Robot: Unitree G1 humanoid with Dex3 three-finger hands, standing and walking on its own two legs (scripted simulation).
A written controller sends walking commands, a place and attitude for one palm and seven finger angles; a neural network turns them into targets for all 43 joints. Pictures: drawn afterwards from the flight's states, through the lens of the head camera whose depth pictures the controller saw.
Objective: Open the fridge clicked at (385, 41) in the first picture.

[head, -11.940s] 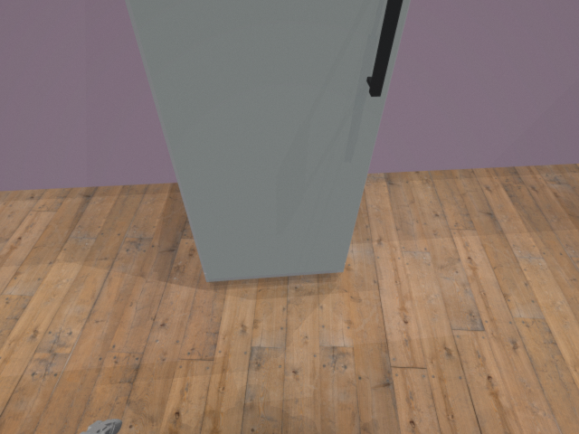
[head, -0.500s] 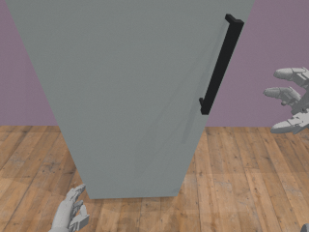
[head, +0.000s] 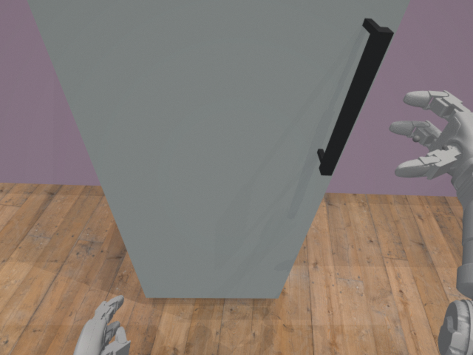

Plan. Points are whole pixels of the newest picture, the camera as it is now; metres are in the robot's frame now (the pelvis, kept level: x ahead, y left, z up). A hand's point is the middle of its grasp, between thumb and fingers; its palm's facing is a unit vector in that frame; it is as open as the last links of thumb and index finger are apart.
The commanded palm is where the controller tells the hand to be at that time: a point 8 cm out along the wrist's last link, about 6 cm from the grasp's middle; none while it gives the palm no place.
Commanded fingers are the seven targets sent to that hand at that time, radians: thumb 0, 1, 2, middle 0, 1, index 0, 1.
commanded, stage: move the hooked fingers beside the handle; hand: right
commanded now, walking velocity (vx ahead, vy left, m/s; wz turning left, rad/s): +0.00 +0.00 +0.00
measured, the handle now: (344, 107) +0.46 -0.14 +0.23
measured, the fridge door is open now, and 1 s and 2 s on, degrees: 0 0 0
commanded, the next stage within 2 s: feel for the door with the fingertips in 1.12 s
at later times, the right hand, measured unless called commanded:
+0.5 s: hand (404, 126) +0.41 -0.22 +0.23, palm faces -0.02 +1.00 -0.04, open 14.0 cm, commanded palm +0.38 -0.27 +0.24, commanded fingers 0.00 0.50 -0.30 0.30 1.20 0.30 1.20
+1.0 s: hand (399, 125) +0.41 -0.20 +0.24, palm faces -0.02 +1.00 -0.03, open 13.9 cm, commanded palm +0.38 -0.26 +0.24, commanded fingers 0.00 0.50 -0.30 0.30 1.20 0.30 1.20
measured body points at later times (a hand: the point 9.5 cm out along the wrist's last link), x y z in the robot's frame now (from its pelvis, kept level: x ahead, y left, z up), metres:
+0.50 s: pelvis +0.00 +0.00 +0.00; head -0.01 +0.02 +0.45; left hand +0.12 +0.26 -0.10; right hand +0.41 -0.27 +0.24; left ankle -0.04 +0.11 -0.74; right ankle +0.02 -0.12 -0.74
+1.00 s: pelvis +0.00 +0.00 +0.00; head -0.02 +0.02 +0.45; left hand +0.14 +0.25 -0.09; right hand +0.40 -0.26 +0.24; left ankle -0.04 +0.11 -0.74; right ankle +0.02 -0.12 -0.74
